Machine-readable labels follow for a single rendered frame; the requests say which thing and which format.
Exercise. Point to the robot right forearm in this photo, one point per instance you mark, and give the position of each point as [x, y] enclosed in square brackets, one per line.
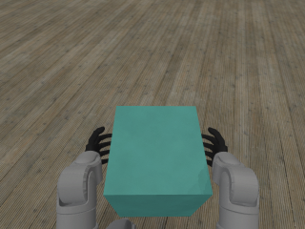
[238, 193]

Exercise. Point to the left robot thigh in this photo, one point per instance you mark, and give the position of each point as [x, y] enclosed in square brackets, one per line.
[122, 224]

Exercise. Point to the robot left forearm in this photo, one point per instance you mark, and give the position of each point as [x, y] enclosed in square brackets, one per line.
[76, 192]

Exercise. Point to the left robot hand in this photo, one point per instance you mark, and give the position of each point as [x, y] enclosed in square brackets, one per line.
[94, 145]

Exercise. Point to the carton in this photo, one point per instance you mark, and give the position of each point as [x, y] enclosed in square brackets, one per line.
[157, 165]

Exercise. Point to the right robot hand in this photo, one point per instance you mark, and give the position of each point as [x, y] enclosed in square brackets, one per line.
[217, 146]

